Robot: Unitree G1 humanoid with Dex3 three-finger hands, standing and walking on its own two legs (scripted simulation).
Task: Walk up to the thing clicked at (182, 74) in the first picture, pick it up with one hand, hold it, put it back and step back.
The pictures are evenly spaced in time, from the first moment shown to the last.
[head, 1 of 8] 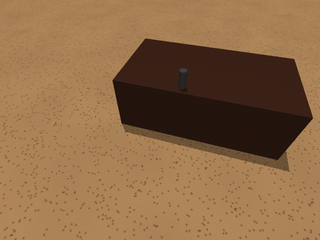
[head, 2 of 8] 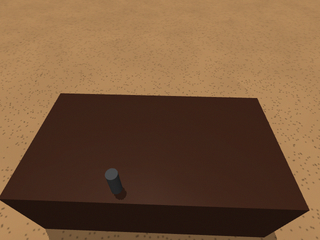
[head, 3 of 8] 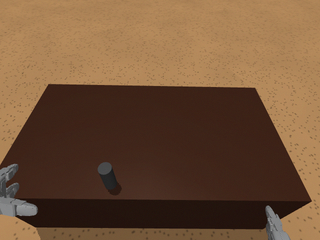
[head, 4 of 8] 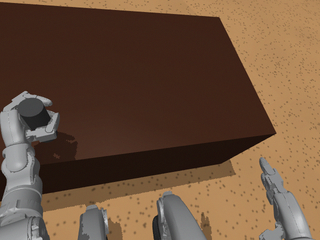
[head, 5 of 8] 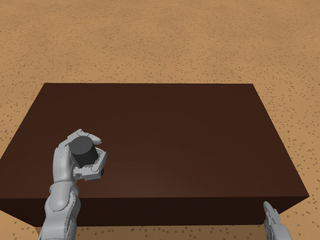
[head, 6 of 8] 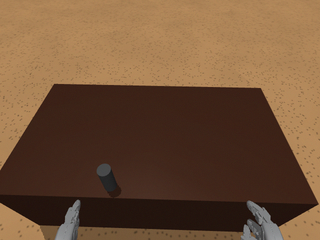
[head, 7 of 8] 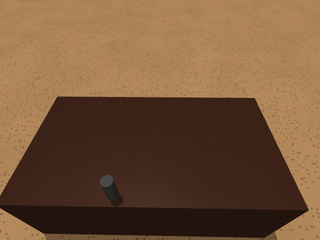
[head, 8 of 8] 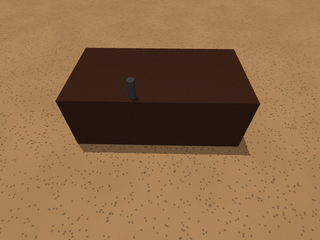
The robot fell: no
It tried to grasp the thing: yes
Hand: left
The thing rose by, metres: 0.26
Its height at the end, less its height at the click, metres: +0.00
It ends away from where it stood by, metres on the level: 0.01
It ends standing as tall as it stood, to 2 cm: yes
